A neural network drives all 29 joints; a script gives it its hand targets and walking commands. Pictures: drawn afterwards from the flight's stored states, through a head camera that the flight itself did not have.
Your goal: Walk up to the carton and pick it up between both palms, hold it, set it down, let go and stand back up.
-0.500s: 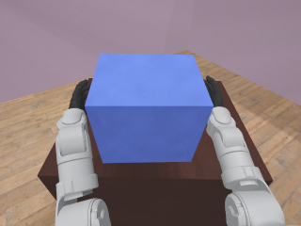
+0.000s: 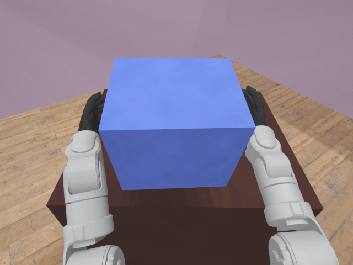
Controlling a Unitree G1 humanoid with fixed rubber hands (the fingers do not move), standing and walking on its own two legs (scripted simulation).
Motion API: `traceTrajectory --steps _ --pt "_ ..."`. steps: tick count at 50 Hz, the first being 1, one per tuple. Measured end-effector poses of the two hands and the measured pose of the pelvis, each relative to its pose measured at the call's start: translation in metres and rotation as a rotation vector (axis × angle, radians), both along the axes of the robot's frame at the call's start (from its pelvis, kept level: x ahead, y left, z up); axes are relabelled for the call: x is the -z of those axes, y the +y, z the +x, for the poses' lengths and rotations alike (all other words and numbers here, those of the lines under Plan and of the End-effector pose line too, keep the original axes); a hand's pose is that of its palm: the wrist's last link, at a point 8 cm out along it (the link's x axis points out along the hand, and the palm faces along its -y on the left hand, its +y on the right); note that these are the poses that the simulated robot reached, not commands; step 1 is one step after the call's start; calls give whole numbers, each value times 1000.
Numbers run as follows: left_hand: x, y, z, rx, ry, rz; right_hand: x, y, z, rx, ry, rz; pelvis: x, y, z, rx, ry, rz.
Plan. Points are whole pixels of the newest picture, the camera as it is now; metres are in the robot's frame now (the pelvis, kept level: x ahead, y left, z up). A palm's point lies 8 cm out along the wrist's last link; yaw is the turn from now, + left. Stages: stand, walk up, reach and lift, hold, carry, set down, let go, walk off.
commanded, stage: hold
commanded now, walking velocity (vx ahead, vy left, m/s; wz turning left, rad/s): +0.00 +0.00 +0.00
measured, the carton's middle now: (174, 126) +0.39 +0.00 +0.15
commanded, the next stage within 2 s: none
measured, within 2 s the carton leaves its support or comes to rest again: neither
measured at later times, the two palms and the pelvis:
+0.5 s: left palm (94, 129) +0.35 +0.17 +0.19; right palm (255, 122) +0.35 -0.18 +0.17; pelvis +0.00 -0.01 +0.00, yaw +0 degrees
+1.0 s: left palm (90, 130) +0.35 +0.17 +0.19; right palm (252, 122) +0.35 -0.18 +0.18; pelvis +0.00 +0.00 +0.00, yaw +0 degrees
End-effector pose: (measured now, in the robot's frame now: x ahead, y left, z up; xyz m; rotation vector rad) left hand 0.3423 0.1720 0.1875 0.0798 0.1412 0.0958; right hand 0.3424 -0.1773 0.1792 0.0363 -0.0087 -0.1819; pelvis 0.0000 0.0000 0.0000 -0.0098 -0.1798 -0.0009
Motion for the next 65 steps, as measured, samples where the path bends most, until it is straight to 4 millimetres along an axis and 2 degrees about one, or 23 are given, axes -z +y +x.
traceTrajectory --steps 4,11,21,29,36,45,52,61,65 --pt "-2 -3 1 -2 17 -16 -3 -3 0 4 17 -9 0 -1 0 5 -12 4" --pt "13 2 2 -21 72 -35 9 1 6 -14 71 -25 0 -6 -5 5 2 9" --pt "-6 -5 1 -7 10 -4 -5 -5 2 -1 8 4 0 -8 -1 -5 -3 6" --pt "9 -2 7 -10 62 -27 8 -2 7 -3 59 -15 -1 -9 -4 1 0 10" --pt "2 1 3 -8 12 -16 -4 1 5 -5 9 -10 0 -9 -1 -6 2 5" --pt "8 0 7 -11 58 -13 9 0 8 -4 54 -2 0 -5 -1 -2 3 7" --pt "1 1 3 -6 13 0 1 1 4 -3 8 2 0 -3 2 -3 -2 2" --pt "11 2 5 -14 60 -31 6 2 7 -6 55 -20 0 -5 0 2 -3 7" --pt "8 3 2 -13 29 -17 2 3 6 -12 23 -11 0 -5 0 -1 4 3"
